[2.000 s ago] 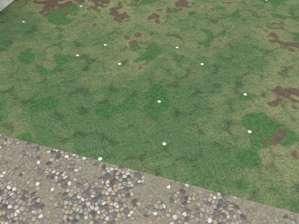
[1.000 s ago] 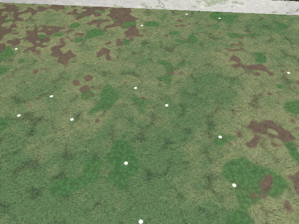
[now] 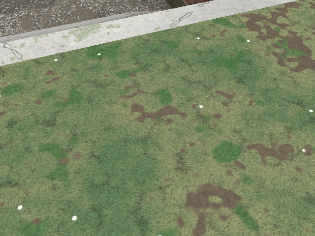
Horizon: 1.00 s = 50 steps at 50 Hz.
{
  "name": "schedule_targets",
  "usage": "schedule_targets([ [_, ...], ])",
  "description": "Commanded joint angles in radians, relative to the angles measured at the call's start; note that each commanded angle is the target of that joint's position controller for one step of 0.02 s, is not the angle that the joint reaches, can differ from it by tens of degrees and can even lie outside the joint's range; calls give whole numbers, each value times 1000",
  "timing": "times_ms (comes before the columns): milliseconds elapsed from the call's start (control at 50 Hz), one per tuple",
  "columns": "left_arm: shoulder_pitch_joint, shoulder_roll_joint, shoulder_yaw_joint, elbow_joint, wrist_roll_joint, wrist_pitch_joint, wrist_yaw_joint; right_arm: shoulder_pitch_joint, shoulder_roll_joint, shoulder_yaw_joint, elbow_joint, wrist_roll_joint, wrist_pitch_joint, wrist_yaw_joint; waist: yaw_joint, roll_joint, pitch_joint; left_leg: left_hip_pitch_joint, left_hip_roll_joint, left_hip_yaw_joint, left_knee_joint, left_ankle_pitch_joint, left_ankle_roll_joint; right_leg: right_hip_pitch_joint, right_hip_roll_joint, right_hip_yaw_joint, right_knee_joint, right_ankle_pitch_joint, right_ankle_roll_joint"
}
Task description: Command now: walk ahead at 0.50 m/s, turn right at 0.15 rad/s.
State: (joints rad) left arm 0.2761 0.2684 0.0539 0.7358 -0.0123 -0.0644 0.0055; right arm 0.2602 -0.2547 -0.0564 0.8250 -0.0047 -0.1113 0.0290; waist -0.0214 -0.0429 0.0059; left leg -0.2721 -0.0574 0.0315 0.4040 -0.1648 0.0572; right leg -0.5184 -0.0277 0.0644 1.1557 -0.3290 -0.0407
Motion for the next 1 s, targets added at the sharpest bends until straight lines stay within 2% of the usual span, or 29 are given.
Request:
schedule_targets([
  [20,0,54,15,-79,7,-12,2,-5,-121,-21,-45,6,-18,-3,22,127,-19,115,273,-285,-239,152,191,-153,-85,14,-90,67,15],
  [80,-94,35,4,-109,11,-18,2,32,-153,-28,-26,14,-9,-13,-4,106,-12,137,262,-207,-256,243,181,-174,-91,-10,-270,208,33],
  [160,-220,18,-4,-135,0,-26,-14,97,-165,-24,1,26,8,-17,-53,115,12,151,231,-128,-244,232,141,-107,-53,-49,-495,377,35],
  [240,-321,31,-2,-176,-11,-33,-36,155,-177,-22,31,29,27,-18,-79,124,45,244,285,-156,-202,220,132,-106,-27,-61,-596,333,15],
  [280,-316,51,4,-185,-10,-39,-45,151,-194,-27,38,31,38,-23,-55,137,42,293,311,-166,-157,286,116,-70,-14,-65,-638,262,-12],
  [300,-270,69,13,-175,-7,-41,-46,136,-206,-30,38,31,43,-26,-20,144,16,300,307,-155,-102,399,104,9,6,-80,-663,241,-29],
  [320,-164,98,30,-144,-1,-42,-42,117,-206,-28,35,33,47,-28,42,135,-46,284,272,-116,18,548,84,167,34,-106,-701,257,-54],
  [340,0,153,54,-101,7,-40,-32,109,-181,-18,22,24,46,-30,113,110,-160,175,223,-73,219,543,52,425,-10,-62,-677,294,-96],
  [360,156,251,76,-83,29,-34,-21,155,-99,11,-15,5,30,-29,136,-70,-325,-174,114,-7,600,207,-11,817,-267,282,-652,292,-215],
  [380,194,246,72,-64,16,-28,-26,214,-54,28,-7,11,8,-22,117,-242,-416,-412,18,-100,808,-415,-28,942,-387,631,-788,146,-302],
  [400,162,167,49,-64,7,-26,-26,132,-155,0,-16,38,-2,-16,130,-143,-294,-515,81,-145,895,-383,-18,855,-346,565,-821,57,-259],
  [420,83,143,37,-72,0,-25,-26,54,-170,-4,-39,43,-5,-13,106,-93,-167,-532,126,-109,873,-281,-12,704,-308,421,-845,114,-225],
  [440,19,120,29,-78,7,-25,-30,18,-157,-4,-43,29,-2,-16,77,-24,-103,-493,158,-94,825,-205,-18,570,-263,331,-879,192,-211],
  [460,-24,99,23,-82,13,-28,-35,20,-147,-9,-41,17,7,-18,41,-21,-62,-439,185,-97,773,-153,-26,468,-227,264,-917,255,-201],
  [500,-52,91,23,-71,14,-41,-40,61,-106,-5,-28,18,31,-19,-2,-48,-52,-355,199,-94,732,-101,-43,364,-196,192,-977,305,-207],
  [540,-41,109,28,-49,13,-52,-36,37,-95,-5,-38,12,44,-24,-12,-35,-27,-374,201,-89,675,-40,-61,330,-186,131,-1007,368,-217],
  [600,6,127,33,-14,11,-47,-22,-71,-83,-2,-70,4,42,-24,14,-11,6,-429,203,-87,503,112,-74,354,-173,74,-1025,401,-205],
  [660,47,147,36,14,5,-39,-13,-174,-63,7,-95,8,32,-13,53,-11,28,-393,174,-64,313,246,-68,369,-153,22,-1029,374,-175],
  [760,126,171,42,73,-7,-20,-6,-306,-75,10,-149,20,20,10,96,-16,61,-398,143,-55,165,215,-41,497,-209,34,-979,338,-162],
  [820,118,185,49,92,-10,-6,1,-284,-101,3,-157,20,11,22,66,-36,42,-332,121,-40,117,107,-2,567,-237,46,-907,443,-136],
  [840,94,189,48,92,-8,1,4,-225,-119,-7,-142,13,8,20,26,-44,11,-234,89,-14,86,96,15,571,-213,26,-823,620,-114],
  [860,85,177,42,90,-3,9,7,-96,-155,-27,-102,1,6,14,-36,-29,-75,-50,54,18,59,154,40,551,-154,-13,-659,782,-82],
  [880,97,139,25,70,13,8,13,48,-223,-46,-73,-16,3,5,-79,36,-220,232,177,-90,119,440,91,405,-92,-57,-416,632,-34],
  [900,233,32,-11,68,22,-9,5,120,-300,-61,-64,-31,12,1,-47,283,-369,635,442,-484,115,599,274,-9,77,-88,-5,50,56],
  [920,240,87,1,103,15,-24,2,160,-226,-43,-55,-10,22,4,-75,272,-464,646,475,-639,37,654,303,-75,107,78,139,-320,65],
  [940,169,151,21,90,-14,-25,-1,89,-187,-28,-62,-1,25,3,-64,200,-326,525,441,-479,33,663,258,-133,57,95,184,-291,58],
  [960,99,141,17,72,-14,-20,4,7,-156,-18,-73,2,27,2,-34,135,-224,391,394,-360,16,683,224,-142,1,44,130,-227,59],
  [980,57,133,19,67,1,-9,12,-54,-123,-9,-75,3,27,3,-6,90,-149,262,352,-289,-20,678,202,-116,-33,17,58,-168,66],
  [1000,61,122,23,67,7,9,18,-90,-100,-1,-74,-4,26,4,30,106,-125,159,321,-238,-57,668,183,-39,-62,14,-5,-122,67],
])
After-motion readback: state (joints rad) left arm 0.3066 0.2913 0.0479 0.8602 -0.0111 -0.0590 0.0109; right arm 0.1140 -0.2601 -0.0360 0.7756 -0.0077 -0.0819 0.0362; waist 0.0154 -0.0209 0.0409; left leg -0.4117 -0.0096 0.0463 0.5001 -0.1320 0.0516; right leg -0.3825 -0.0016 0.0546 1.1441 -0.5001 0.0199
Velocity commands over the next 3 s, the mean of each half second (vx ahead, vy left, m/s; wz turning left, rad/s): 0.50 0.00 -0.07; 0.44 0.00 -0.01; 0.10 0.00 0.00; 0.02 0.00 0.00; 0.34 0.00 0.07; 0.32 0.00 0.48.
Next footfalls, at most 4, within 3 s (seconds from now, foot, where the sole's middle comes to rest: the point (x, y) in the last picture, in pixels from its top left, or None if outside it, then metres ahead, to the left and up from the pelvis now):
0.34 right None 0.35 -0.15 -0.78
0.88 left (137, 202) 0.64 0.09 -0.78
1.28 right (191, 196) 0.67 -0.15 -0.78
2.72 left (141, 129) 1.05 0.07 -0.78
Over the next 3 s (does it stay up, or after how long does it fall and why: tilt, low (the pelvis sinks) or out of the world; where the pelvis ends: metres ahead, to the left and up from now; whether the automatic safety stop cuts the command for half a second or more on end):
stays up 0.99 -0.01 0.00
